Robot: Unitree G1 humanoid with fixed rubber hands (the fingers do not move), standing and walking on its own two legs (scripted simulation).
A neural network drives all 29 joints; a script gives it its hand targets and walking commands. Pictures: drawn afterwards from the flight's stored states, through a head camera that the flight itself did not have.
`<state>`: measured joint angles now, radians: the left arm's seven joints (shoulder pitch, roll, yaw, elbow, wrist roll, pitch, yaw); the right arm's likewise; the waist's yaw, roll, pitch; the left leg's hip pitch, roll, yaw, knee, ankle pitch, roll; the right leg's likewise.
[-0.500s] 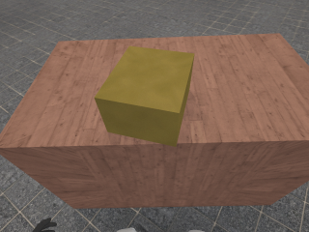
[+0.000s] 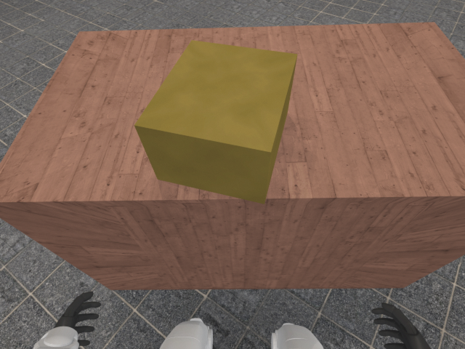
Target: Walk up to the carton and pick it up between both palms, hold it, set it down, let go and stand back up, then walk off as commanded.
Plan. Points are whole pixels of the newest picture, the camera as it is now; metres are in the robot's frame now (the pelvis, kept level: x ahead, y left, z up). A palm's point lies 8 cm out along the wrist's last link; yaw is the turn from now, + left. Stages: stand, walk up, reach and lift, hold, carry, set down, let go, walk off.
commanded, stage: reach and lift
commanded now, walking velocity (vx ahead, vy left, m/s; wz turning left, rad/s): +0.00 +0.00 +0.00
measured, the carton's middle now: (226, 117) +0.53 +0.02 +0.06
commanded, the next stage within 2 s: none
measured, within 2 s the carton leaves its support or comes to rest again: neither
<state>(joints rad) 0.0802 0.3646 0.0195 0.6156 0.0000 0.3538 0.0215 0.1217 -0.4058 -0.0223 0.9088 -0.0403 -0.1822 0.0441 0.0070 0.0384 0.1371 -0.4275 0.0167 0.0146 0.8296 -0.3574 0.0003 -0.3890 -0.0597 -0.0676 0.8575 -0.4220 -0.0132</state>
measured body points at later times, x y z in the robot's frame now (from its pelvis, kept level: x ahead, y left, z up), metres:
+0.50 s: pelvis +0.00 +0.02 +0.03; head +0.01 +0.04 +0.48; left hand +0.16 +0.32 -0.03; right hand +0.16 -0.24 -0.03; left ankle +0.05 +0.13 -0.70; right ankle +0.02 -0.12 -0.70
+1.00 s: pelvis -0.02 +0.01 +0.04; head -0.04 +0.01 +0.49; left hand +0.17 +0.31 +0.05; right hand +0.19 -0.22 +0.05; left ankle +0.05 +0.13 -0.70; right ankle +0.02 -0.12 -0.70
